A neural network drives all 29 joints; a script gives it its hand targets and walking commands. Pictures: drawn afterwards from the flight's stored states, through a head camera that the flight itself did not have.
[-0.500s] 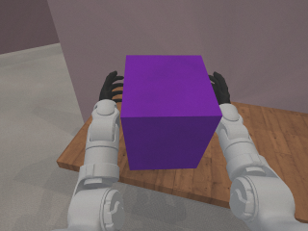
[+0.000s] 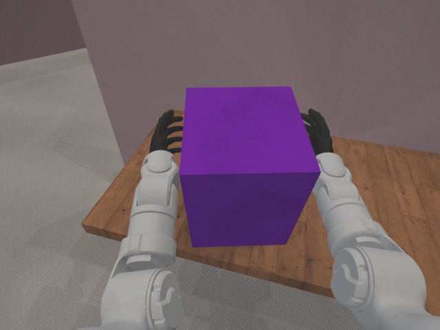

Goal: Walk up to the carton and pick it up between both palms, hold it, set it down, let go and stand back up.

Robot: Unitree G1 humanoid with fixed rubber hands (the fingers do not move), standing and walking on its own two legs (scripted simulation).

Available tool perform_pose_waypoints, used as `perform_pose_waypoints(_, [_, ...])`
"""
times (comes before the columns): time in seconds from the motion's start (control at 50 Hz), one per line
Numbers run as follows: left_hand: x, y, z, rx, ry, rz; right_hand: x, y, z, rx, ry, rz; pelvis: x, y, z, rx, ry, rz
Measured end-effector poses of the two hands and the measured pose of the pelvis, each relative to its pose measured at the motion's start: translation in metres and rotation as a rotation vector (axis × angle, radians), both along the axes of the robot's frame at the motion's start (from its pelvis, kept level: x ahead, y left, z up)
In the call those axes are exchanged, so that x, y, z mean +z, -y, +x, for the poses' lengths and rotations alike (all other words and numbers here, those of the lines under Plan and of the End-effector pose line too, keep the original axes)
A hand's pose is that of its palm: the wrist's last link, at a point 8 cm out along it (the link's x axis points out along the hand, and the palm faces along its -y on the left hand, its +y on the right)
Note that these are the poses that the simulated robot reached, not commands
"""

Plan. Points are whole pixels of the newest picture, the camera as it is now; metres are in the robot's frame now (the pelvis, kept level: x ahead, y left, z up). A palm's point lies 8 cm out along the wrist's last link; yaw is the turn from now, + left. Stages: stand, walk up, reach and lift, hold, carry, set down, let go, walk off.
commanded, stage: set down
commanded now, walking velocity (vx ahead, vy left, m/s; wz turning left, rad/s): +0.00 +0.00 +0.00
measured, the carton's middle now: (239, 170) +0.41 +0.00 +0.10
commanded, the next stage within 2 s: none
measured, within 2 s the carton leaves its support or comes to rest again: neither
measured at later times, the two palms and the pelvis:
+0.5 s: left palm (171, 159) +0.41 +0.13 +0.13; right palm (318, 158) +0.43 -0.16 +0.12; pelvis +0.01 +0.00 +0.00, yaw -2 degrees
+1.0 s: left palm (177, 166) +0.42 +0.12 +0.10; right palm (318, 161) +0.45 -0.17 +0.10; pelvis +0.01 -0.01 +0.00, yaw -3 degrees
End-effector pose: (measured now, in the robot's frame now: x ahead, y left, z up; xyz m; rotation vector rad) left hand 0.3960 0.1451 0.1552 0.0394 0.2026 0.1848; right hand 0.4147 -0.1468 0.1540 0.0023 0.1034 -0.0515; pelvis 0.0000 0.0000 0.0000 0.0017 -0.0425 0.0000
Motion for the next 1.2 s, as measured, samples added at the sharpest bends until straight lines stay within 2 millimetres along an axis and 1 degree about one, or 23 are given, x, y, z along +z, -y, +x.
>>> perform_pose_waypoints(0.06, [-0.005, 0.002, 0.002, 0.001, -0.011, -0.013, -0.005, 0.002, 0.002, -0.001, -0.013, -0.004, 0.0, 0.0, 0.001, -0.002, -0.013, 0.002])
perform_pose_waypoints(0.24, [-0.009, 0.008, 0.009, 0.007, -0.011, -0.009, -0.013, 0.008, 0.009, 0.002, -0.022, 0.011, 0.0, 0.0, 0.004, -0.017, -0.044, 0.001])
perform_pose_waypoints(0.54, [-0.032, 0.013, 0.016, 0.028, -0.051, -0.024, -0.035, 0.013, 0.02, 0.024, -0.065, -0.004, -0.001, 0.004, 0.008, -0.032, -0.104, 0.004])
perform_pose_waypoints(0.82, [-0.047, 0.016, 0.021, 0.041, -0.058, -0.029, -0.047, 0.016, 0.029, 0.042, -0.072, -0.005, -0.002, 0.005, 0.008, -0.043, -0.169, 0.009])
perform_pose_waypoints(1.0, [-0.055, 0.02, 0.021, 0.045, -0.073, -0.039, -0.053, 0.021, 0.031, 0.048, -0.09, -0.001, -0.003, 0.006, 0.007, -0.049, -0.196, 0.012])
perform_pose_waypoints(1.2, [-0.066, 0.027, 0.021, 0.041, -0.087, -0.049, -0.066, 0.027, 0.028, 0.044, -0.107, -0.012, -0.004, 0.008, 0.005, -0.054, -0.22, 0.019])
